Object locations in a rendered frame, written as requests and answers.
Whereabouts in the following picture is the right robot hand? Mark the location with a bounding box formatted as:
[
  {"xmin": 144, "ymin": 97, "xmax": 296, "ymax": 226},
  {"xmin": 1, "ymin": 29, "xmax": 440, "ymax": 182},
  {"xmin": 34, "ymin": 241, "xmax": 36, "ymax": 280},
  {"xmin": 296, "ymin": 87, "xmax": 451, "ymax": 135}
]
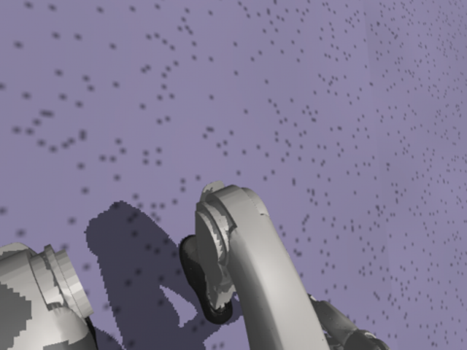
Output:
[{"xmin": 307, "ymin": 293, "xmax": 359, "ymax": 350}]

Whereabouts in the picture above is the right robot arm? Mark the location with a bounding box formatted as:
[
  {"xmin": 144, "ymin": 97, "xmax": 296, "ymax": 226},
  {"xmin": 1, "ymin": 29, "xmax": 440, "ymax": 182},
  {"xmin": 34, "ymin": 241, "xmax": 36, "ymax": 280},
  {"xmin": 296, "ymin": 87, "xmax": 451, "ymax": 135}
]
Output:
[{"xmin": 344, "ymin": 330, "xmax": 391, "ymax": 350}]

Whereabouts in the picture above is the left robot foot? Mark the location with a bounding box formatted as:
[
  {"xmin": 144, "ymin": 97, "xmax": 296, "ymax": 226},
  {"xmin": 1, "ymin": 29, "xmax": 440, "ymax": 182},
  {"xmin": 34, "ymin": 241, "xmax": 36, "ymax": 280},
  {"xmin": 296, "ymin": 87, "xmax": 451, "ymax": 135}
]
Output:
[{"xmin": 85, "ymin": 316, "xmax": 99, "ymax": 350}]

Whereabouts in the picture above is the right robot foot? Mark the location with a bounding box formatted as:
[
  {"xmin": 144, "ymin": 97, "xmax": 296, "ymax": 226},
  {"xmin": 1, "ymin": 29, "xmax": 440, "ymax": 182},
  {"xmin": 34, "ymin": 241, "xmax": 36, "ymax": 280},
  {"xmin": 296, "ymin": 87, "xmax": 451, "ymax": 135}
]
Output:
[{"xmin": 179, "ymin": 235, "xmax": 233, "ymax": 324}]

